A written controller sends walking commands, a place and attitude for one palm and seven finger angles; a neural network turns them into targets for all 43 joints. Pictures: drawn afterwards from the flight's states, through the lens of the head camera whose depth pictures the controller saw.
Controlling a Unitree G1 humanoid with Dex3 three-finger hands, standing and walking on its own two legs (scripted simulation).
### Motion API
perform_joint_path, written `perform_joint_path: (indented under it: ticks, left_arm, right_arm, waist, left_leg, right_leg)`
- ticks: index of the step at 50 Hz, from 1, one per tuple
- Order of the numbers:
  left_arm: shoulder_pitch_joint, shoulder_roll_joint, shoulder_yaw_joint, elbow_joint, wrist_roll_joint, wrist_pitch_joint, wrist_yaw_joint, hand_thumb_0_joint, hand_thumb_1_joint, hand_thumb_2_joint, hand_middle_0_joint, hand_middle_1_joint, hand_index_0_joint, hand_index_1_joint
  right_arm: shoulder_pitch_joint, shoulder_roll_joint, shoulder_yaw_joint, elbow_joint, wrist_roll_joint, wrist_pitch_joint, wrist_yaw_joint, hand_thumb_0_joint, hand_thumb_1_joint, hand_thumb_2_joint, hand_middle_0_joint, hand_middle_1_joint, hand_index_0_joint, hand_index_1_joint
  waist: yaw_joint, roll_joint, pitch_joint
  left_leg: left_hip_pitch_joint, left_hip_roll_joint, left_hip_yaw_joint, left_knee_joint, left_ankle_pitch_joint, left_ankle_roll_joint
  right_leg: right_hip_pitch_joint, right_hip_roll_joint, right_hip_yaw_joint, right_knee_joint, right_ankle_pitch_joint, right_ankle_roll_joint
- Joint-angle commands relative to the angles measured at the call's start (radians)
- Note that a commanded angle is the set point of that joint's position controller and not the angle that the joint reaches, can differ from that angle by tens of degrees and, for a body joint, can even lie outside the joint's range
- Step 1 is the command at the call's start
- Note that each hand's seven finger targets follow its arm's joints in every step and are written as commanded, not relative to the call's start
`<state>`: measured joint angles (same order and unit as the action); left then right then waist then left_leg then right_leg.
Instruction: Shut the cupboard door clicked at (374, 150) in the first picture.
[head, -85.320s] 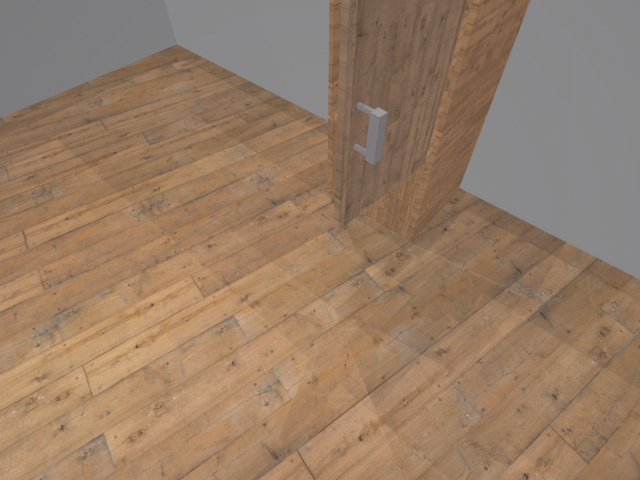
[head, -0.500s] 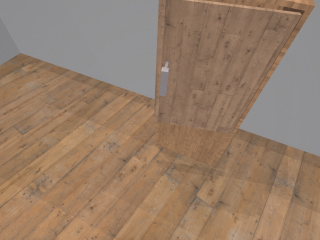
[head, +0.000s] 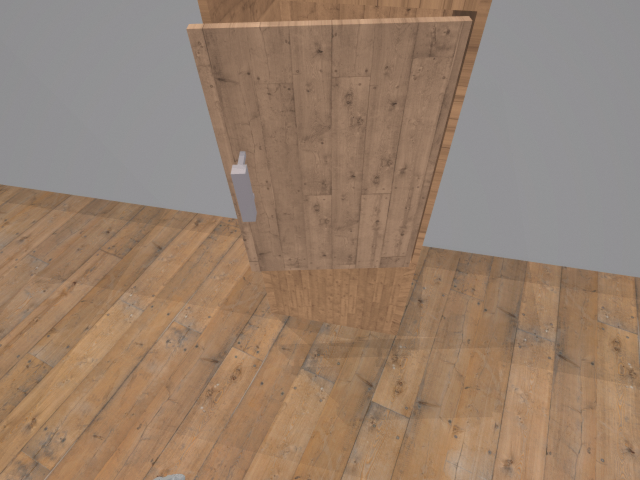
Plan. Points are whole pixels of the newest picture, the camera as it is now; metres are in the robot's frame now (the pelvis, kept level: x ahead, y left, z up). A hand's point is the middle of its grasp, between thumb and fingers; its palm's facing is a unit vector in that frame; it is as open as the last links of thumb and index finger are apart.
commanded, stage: take the last steps up to it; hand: left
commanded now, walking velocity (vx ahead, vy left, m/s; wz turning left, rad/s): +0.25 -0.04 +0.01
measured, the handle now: (246, 186) +0.62 +0.15 -0.02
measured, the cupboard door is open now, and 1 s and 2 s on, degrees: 13 13 13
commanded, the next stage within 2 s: come to a stop and stand still in 0.26 s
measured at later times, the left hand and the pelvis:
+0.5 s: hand out of the picture +0.15 +0.18 -0.18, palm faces +0.06 -0.99 -0.16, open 7.3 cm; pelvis +0.14 +0.00 +0.00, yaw +0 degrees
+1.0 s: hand (216, 456) +0.19 +0.17 -0.16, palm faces +0.08 -0.97 -0.22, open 7.3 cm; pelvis +0.14 -0.02 +0.01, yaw +2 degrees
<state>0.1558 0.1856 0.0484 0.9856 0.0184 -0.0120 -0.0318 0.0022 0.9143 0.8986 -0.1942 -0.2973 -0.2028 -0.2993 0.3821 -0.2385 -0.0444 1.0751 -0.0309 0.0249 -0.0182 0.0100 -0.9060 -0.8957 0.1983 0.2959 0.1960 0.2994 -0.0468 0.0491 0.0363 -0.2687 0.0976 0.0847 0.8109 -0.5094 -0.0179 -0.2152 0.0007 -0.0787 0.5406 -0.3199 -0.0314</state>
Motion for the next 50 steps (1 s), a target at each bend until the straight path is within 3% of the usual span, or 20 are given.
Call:
perform_joint_path:
  ticks: [1,3,5,11,13,14,15,16,17,18,21,24,31,32,34,35,39,42,47,50]
  left_arm:
    - [0.158,0.156,0.034,0.016,0.001,-0.014,0.042,0.000,0.900,0.900,-0.200,-0.300,-0.200,-0.300]
    - [0.114,0.118,0.018,0.012,0.002,-0.028,0.041,0.000,0.900,0.900,-0.200,-0.300,-0.200,-0.300]
    - [0.109,0.113,0.013,0.019,0.002,-0.040,0.040,0.000,0.900,0.900,-0.200,-0.300,-0.200,-0.300]
    - [0.160,0.127,0.015,0.069,0.004,-0.045,0.045,0.000,0.900,0.900,-0.200,-0.300,-0.200,-0.300]
    - [0.148,0.126,0.016,0.078,-0.003,-0.043,0.046,0.000,0.900,0.900,-0.200,-0.300,-0.200,-0.300]
    - [0.149,0.113,0.014,0.079,-0.004,-0.040,0.047,0.000,0.900,0.900,-0.200,-0.300,-0.200,-0.300]
    - [0.185,0.084,0.011,0.068,-0.013,-0.037,0.047,0.000,0.900,0.900,-0.200,-0.300,-0.200,-0.300]
    - [0.230,0.040,-0.002,0.055,-0.023,-0.036,0.043,0.000,0.900,0.900,-0.200,-0.300,-0.200,-0.300]
    - [0.186,0.069,-0.004,0.036,-0.013,-0.032,0.047,0.000,0.900,0.900,-0.200,-0.300,-0.200,-0.300]
    - [0.154,0.063,-0.001,0.039,-0.006,-0.025,0.050,0.000,0.900,0.900,-0.200,-0.300,-0.200,-0.300]
    - [0.133,0.021,-0.007,0.053,-0.010,0.006,0.048,0.000,0.900,0.900,-0.200,-0.300,-0.200,-0.300]
    - [0.181,0.019,-0.007,0.061,-0.011,0.037,0.054,0.000,0.900,0.900,-0.200,-0.300,-0.200,-0.300]
    - [0.208,0.063,0.020,0.022,0.008,0.049,0.056,0.000,0.900,0.900,-0.200,-0.300,-0.200,-0.300]
    - [0.203,0.090,0.022,0.014,0.010,0.040,0.057,0.000,0.900,0.900,-0.200,-0.300,-0.200,-0.300]
    - [0.141,0.199,0.034,-0.018,0.021,0.022,0.060,0.000,0.900,0.900,-0.200,-0.300,-0.200,-0.300]
    - [0.132,0.212,0.030,-0.023,0.016,0.018,0.058,0.000,0.900,0.900,-0.200,-0.300,-0.200,-0.300]
    - [0.079,0.174,0.030,-0.030,0.009,0.013,0.075,0.000,0.900,0.900,-0.200,-0.300,-0.200,-0.300]
    - [0.105,0.181,0.037,-0.038,0.010,0.012,0.081,0.000,0.900,0.900,-0.200,-0.300,-0.200,-0.300]
    - [0.123,0.202,0.046,-0.035,0.020,0.017,0.081,0.000,0.900,0.900,-0.200,-0.300,-0.200,-0.300]
    - [0.072,0.197,0.045,-0.032,0.014,0.024,0.076,0.000,0.900,0.900,-0.200,-0.300,-0.200,-0.300]
  right_arm:
    - [-0.155,-0.065,-0.015,-0.129,0.003,-0.042,0.010,0.000,-0.900,-0.900,0.200,0.300,0.200,0.300]
    - [-0.113,-0.030,-0.013,-0.108,0.001,-0.035,0.019,0.000,-0.900,-0.900,0.200,0.300,0.200,0.300]
    - [-0.078,-0.003,-0.007,-0.099,0.004,-0.032,0.025,0.000,-0.900,-0.900,0.200,0.300,0.200,0.300]
    - [-0.139,0.011,0.001,-0.120,0.009,-0.050,0.028,0.000,-0.900,-0.900,0.200,0.300,0.200,0.300]
    - [-0.074,-0.003,0.001,-0.096,0.005,-0.060,0.019,0.000,-0.900,-0.900,0.200,0.300,0.200,0.300]
    - [0.022,-0.031,-0.008,-0.062,0.001,-0.070,0.016,0.000,-0.900,-0.900,0.200,0.300,0.200,0.300]
    - [0.129,-0.103,-0.019,-0.039,-0.009,-0.080,0.006,0.000,-0.900,-0.900,0.200,0.300,0.200,0.300]
    - [0.199,-0.184,-0.035,-0.027,-0.014,-0.078,-0.006,0.000,-0.900,-0.900,0.200,0.300,0.200,0.300]
    - [0.184,-0.182,-0.028,-0.032,-0.004,-0.063,-0.015,0.000,-0.900,-0.900,0.200,0.300,0.200,0.300]
    - [0.108,-0.150,-0.019,-0.049,-0.001,-0.061,-0.019,0.000,-0.900,-0.900,0.200,0.300,0.200,0.300]
    - [-0.085,-0.044,0.023,-0.094,0.004,-0.063,-0.036,0.000,-0.900,-0.900,0.200,0.300,0.200,0.300]
    - [-0.150,-0.075,0.011,-0.096,0.010,-0.047,-0.043,0.000,-0.900,-0.900,0.200,0.300,0.200,0.300]
    - [-0.218,-0.107,-0.031,-0.115,0.013,-0.001,-0.023,0.000,-0.900,-0.900,0.200,0.300,0.200,0.300]
    - [-0.215,-0.093,-0.034,-0.120,0.016,0.003,-0.019,0.000,-0.900,-0.900,0.200,0.300,0.200,0.300]
    - [-0.141,-0.012,-0.030,-0.128,0.026,0.015,-0.005,0.000,-0.900,-0.900,0.200,0.300,0.200,0.300]
    - [-0.143,-0.018,-0.034,-0.125,0.026,0.028,-0.003,0.000,-0.900,-0.900,0.200,0.300,0.200,0.300]
    - [-0.162,-0.045,-0.033,-0.121,0.023,0.031,-0.004,0.000,-0.900,-0.900,0.200,0.300,0.200,0.300]
    - [-0.193,-0.052,-0.028,-0.136,0.022,0.030,0.003,0.000,-0.900,-0.900,0.200,0.300,0.200,0.300]
    - [-0.211,-0.030,-0.013,-0.151,0.028,0.016,0.006,0.000,-0.900,-0.900,0.200,0.300,0.200,0.300]
    - [-0.105,-0.017,-0.009,-0.113,0.029,0.005,0.003,0.000,-0.900,-0.900,0.200,0.300,0.200,0.300]
  waist:
    - [0.089,-0.207,0.098]
    - [0.039,-0.164,0.103]
    - [0.015,-0.156,0.081]
    - [0.035,-0.143,0.047]
    - [-0.005,-0.131,0.016]
    - [-0.042,-0.090,-0.031]
    - [-0.067,0.068,-0.126]
    - [-0.063,0.269,-0.184]
    - [-0.063,0.180,-0.166]
    - [-0.036,0.163,-0.102]
    - [0.045,0.037,0.029]
    - [0.063,0.025,-0.029]
    - [0.095,0.086,-0.034]
    - [0.091,0.027,-0.036]
    - [0.053,-0.263,-0.029]
    - [0.064,-0.210,-0.041]
    - [0.058,-0.230,-0.085]
    - [0.084,-0.216,-0.136]
    - [0.107,-0.243,-0.144]
    - [0.050,-0.246,-0.138]
  left_leg:
    - [-0.424,0.023,-0.063,0.272,0.044,0.006]
    - [-0.338,0.020,-0.038,0.228,0.121,-0.008]
    - [-0.282,0.008,-0.012,0.154,0.187,-0.015]
    - [-0.189,-0.026,0.023,-0.114,0.237,0.010]
    - [-0.065,-0.061,0.046,-0.233,0.314,0.020]
    - [0.098,-0.066,0.018,-0.303,0.411,0.026]
    - [0.285,0.066,-0.163,-0.351,0.579,0.084]
    - [0.447,0.298,-0.442,-0.417,0.750,0.201]
    - [0.382,0.345,-0.491,-0.468,0.699,0.257]
    - [0.281,0.320,-0.438,-0.505,0.617,0.242]
    - [0.005,0.239,-0.242,-0.524,0.833,0.192]
    - [0.048,0.219,-0.156,-0.475,0.891,0.188]
    - [-0.037,0.151,-0.105,-0.379,0.589,0.129]
    - [-0.036,0.100,-0.077,-0.320,0.506,0.090]
    - [-0.085,-0.101,0.025,-0.073,0.068,-0.001]
    - [-0.046,-0.107,-0.035,0.088,-0.086,0.000]
    - [-0.202,-0.088,-0.127,0.296,-0.017,-0.015]
    - [-0.215,-0.092,-0.131,0.266,0.022,-0.034]
    - [-0.127,-0.096,-0.086,-0.025,0.003,-0.034]
    - [0.065,-0.109,-0.046,-0.347,0.200,-0.023]
  right_leg:
    - [0.180,-0.322,0.365,-0.352,0.024,-0.207]
    - [0.090,-0.266,0.209,-0.344,0.197,-0.172]
    - [0.068,-0.234,0.132,-0.341,0.295,-0.152]
    - [0.152,-0.232,0.126,-0.269,0.456,-0.150]
    - [0.155,-0.199,0.091,-0.154,0.542,-0.123]
    - [0.092,-0.165,0.069,-0.003,0.541,-0.095]
    - [-0.030,-0.077,0.018,0.207,0.348,-0.045]
    - [-0.242,0.031,-0.029,0.471,-0.215,-0.010]
    - [-0.272,0.021,0.066,0.609,-0.315,-0.026]
    - [-0.309,-0.024,0.101,0.659,-0.254,-0.021]
    - [-0.158,-0.091,0.131,0.461,-0.140,0.035]
    - [-0.075,-0.065,0.070,0.249,-0.131,0.049]
    - [0.006,-0.035,0.036,0.064,0.150,0.039]
    - [0.006,-0.063,0.092,-0.008,0.276,0.027]
    - [-0.036,-0.331,0.377,-0.188,0.527,-0.111]
    - [-0.092,-0.403,0.390,-0.242,0.529,-0.181]
    - [0.093,-0.338,0.312,-0.141,0.804,-0.183]
    - [0.164,-0.330,0.283,-0.136,0.774,-0.168]
    - [0.182,-0.317,0.277,-0.143,0.682,-0.164]
    - [0.073,-0.259,0.234,-0.105,0.481,-0.093]
